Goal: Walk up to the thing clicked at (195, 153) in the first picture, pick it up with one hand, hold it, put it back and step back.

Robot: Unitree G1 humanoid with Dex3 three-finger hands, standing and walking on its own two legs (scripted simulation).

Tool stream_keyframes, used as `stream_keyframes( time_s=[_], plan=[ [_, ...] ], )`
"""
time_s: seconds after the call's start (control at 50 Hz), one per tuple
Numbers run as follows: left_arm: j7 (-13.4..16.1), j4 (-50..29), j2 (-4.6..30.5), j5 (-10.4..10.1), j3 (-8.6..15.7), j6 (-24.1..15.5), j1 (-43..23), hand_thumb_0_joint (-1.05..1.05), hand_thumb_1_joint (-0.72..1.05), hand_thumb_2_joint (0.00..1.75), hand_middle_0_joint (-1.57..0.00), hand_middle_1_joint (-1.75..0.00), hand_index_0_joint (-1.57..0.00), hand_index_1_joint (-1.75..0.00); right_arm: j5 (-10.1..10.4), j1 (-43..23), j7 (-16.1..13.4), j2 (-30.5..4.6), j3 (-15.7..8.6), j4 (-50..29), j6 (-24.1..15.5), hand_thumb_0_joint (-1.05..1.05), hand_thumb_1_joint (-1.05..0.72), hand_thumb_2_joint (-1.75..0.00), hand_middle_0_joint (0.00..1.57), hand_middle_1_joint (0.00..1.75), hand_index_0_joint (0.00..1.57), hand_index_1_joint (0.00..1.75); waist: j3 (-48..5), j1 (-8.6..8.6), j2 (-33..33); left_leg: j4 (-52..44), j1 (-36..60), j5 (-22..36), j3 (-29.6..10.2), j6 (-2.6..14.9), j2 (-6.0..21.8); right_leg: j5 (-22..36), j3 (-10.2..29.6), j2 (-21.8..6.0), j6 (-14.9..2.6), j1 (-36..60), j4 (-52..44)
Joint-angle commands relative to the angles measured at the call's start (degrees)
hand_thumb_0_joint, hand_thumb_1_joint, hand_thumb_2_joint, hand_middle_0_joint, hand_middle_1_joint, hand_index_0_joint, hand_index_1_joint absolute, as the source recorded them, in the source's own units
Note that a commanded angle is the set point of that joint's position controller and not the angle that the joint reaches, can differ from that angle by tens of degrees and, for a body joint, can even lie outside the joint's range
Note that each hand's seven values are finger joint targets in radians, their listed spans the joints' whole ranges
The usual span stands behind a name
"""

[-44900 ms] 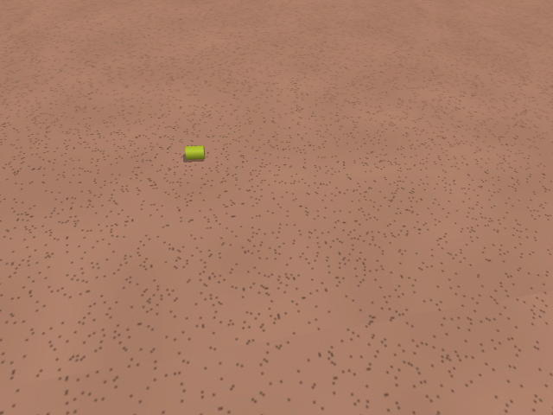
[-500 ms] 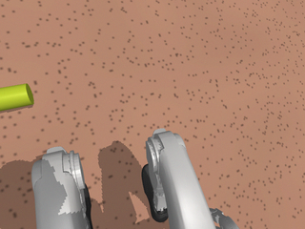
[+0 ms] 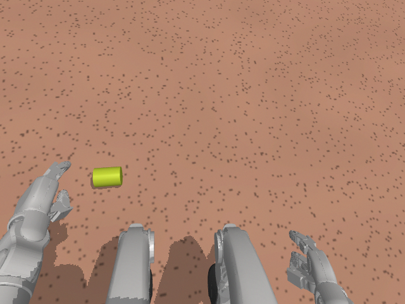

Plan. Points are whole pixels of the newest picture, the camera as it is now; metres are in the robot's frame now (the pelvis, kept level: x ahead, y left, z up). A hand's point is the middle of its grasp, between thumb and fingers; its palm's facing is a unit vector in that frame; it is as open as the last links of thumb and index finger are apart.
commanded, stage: home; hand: left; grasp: from above
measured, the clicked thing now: (108, 176) +0.52 +0.27 -0.50
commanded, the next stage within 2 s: none
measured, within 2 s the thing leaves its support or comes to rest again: neither
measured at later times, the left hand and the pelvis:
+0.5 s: hand (45, 234) +0.24 +0.19 +0.10, palm faces +0.11 -0.97 -0.22, open 7.4 cm; pelvis +0.06 +0.00 +0.16, yaw +3 degrees
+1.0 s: hand (39, 247) +0.22 +0.18 +0.13, palm faces +0.12 -0.97 -0.20, open 7.4 cm; pelvis +0.08 -0.01 +0.18, yaw +4 degrees
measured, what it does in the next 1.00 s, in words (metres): rises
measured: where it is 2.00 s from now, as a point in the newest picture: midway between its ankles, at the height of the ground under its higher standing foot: outside the picture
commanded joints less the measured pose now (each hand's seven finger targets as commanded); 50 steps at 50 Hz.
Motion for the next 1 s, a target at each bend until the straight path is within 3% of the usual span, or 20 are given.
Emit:
stream_keyframes(
  time_s=[0.0,0.06,0.1,0.18,0.28,0.38,0.44,0.58,0.7,0.86,0.98],
  plan=[
    [3.1,-13.9,7.9,-5.8,4.8,0.7,-4.1,0.0,0.9,0.9,-0.2,-0.3,-0.2,-0.3,0.6,3.0,-2.4,-8.4,-2.9,-5.7,-3.9,0.0,-0.9,-0.9,0.2,0.3,0.2,0.3,-21.6,-1.2,6.6,-22.0,28.0,0.2,-0.2,1.84,-0.5,3.9,0.6,1.3,-3.21,18.3,-19.3],
    [3.5,-17.9,5.1,-10.5,4.4,2.5,-0.3,0.0,0.9,0.9,-0.2,-0.3,-0.2,-0.3,0.6,2.4,-3.2,-7.5,-2.8,-6.7,-5.1,0.0,-0.9,-0.9,0.2,0.3,0.2,0.3,-20.2,-1.5,6.3,-26.1,32.2,0.9,0.6,1.85,-0.6,4.2,1.4,1.3,-3.13,24.0,-24.8],
    [3.8,-18.8,4.4,-12.8,5.2,4.0,3.4,0.0,0.9,0.9,-0.2,-0.3,-0.2,-0.3,0.7,2.3,-3.8,-7.2,-2.2,-7.0,-5.8,0.0,-0.9,-0.9,0.2,0.3,0.2,0.3,-18.0,-0.77,6.2,-30.0,35.3,-0.3,-0.5,1.69,-0.6,3.6,1.4,1.3,-2.97,26.7,-27.6],
    [4.2,-23.2,0.5,-16.5,4.2,7.0,9.6,0.0,0.9,0.9,-0.2,-0.3,-0.2,-0.3,0.9,3.8,-5.4,-6.3,-1.5,-7.9,-7.0,0.0,-0.9,-0.9,0.2,0.3,0.2,0.3,-17.5,-0.83,5.7,-35.2,42.5,4.1,-0.7,1.24,-0.5,7.6,1.1,1.3,-2.95,32.9,-32.5],
    [4.2,-27.9,-3.7,-21.2,4.4,10.5,18.2,0.0,0.9,0.9,-0.2,-0.3,-0.2,-0.3,0.8,5.8,-8.0,-5.0,-0.5,-8.4,-8.7,0.0,-0.9,-0.9,0.2,0.3,0.2,0.3,-12.5,-0.83,4.6,-40.8,47.6,9.0,0.3,1.14,-0.7,11.6,1.0,1.4,-2.65,41.4,-39.8],
    [3.5,-33.6,-6.3,-23.8,4.0,12.8,26.4,0.0,0.9,0.9,-0.2,-0.3,-0.2,-0.3,0.5,7.7,-9.9,-4.4,-0.1,-9.8,-10.4,0.0,-0.9,-0.9,0.2,0.3,0.2,0.3,-9.2,-0.14,3.7,-46.3,54.1,14.7,1.0,0.97,-0.8,16.4,0.0,1.6,-2.41,48.1,-45.3],
    [3.1,-36.9,-7.4,-24.2,3.9,13.7,31.5,0.0,0.9,0.9,-0.2,-0.3,-0.2,-0.3,0.2,8.3,-10.7,-4.0,-0.1,-10.8,-11.3,0.0,-0.9,-0.9,0.2,0.3,0.2,0.3,-7.1,0.85,4.2,-48.7,56.3,17.0,1.6,0.83,-1.0,18.0,-0.5,1.9,-2.55,50.4,-47.5],
    [1.5,-40.6,-8.7,-23.7,2.4,14.5,37.0,0.0,0.9,0.9,-0.2,-0.3,-0.2,-0.3,-0.6,8.2,-11.3,-4.0,-0.7,-11.9,-13.2,0.0,-0.9,-0.9,0.2,0.3,0.2,0.3,-3.1,1.04,0.9,-51.1,58.6,19.3,2.4,1.38,-1.3,19.5,-1.4,2.0,-2.17,53.7,-51.1],
    [0.5,-39.3,-8.4,-22.9,2.3,13.9,35.1,0.0,0.9,0.9,-0.2,-0.3,-0.2,-0.3,-1.0,7.6,-11.3,-4.8,-1.1,-11.6,-14.6,0.0,-0.9,-0.9,0.2,0.3,0.2,0.3,-0.8,0.59,-1.1,-51.4,59.9,19.1,3.0,1.5,-1.4,19.0,-1.5,1.7,-1.74,53.4,-51.7],
    [0.1,-41.0,-7.8,-22.6,2.8,13.0,34.3,0.0,0.9,0.9,-0.2,-0.3,-0.2,-0.3,-1.6,6.9,-10.9,-4.9,-1.2,-11.1,-15.8,0.0,-0.9,-0.9,0.2,0.3,0.2,0.3,-3.1,1.58,2.6,-51.4,61.0,18.6,3.3,1.06,-1.7,18.9,-1.1,1.4,-1.77,54.4,-51.3],
    [0.6,-40.1,-7.9,-22.5,2.5,13.2,35.4,0.0,0.9,0.9,-0.2,-0.3,-0.2,-0.3,-1.5,6.6,-11.0,-4.9,-1.1,-10.8,-15.7,0.0,-0.9,-0.9,0.2,0.3,0.2,0.3,-2.8,1.73,1.1,-50.7,60.5,20.2,3.4,1.26,-1.8,20.7,-0.9,1.3,-1.58,55.0,-51.4]
  ],
)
